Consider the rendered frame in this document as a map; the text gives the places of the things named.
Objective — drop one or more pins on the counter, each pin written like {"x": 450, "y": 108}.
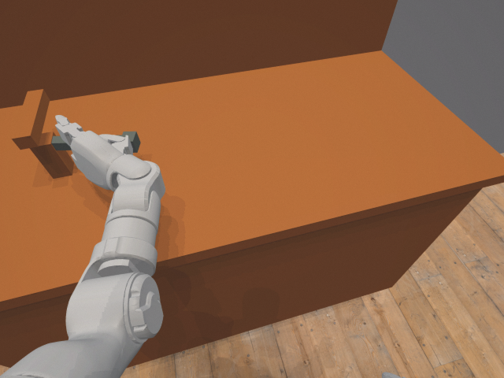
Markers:
{"x": 302, "y": 166}

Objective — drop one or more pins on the left robot upper arm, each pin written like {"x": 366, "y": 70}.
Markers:
{"x": 109, "y": 319}

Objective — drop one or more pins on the tap lever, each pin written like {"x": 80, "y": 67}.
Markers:
{"x": 60, "y": 144}

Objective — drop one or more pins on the left robot hand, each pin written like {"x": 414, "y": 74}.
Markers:
{"x": 93, "y": 154}

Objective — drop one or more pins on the robot left forearm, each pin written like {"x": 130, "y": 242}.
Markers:
{"x": 128, "y": 241}

